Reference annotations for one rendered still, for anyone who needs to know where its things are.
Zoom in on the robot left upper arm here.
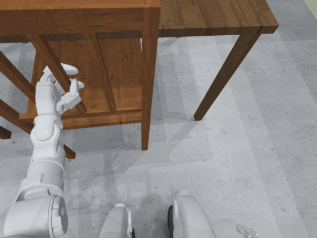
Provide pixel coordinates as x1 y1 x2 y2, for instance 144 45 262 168
2 194 68 238

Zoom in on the chair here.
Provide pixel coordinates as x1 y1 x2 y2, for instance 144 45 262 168
0 0 161 159

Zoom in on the left robot hand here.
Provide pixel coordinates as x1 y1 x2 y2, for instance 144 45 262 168
35 63 85 119

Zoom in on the robot right shin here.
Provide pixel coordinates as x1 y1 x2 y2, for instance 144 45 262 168
173 190 190 238

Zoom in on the left robot forearm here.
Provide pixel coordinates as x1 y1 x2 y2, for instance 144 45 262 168
3 114 66 237

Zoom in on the right robot hand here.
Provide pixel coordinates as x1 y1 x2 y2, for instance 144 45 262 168
236 224 259 238

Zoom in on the robot right thigh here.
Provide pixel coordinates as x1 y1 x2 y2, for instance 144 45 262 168
173 195 217 238

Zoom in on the table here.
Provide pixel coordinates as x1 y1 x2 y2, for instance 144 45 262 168
0 0 279 139

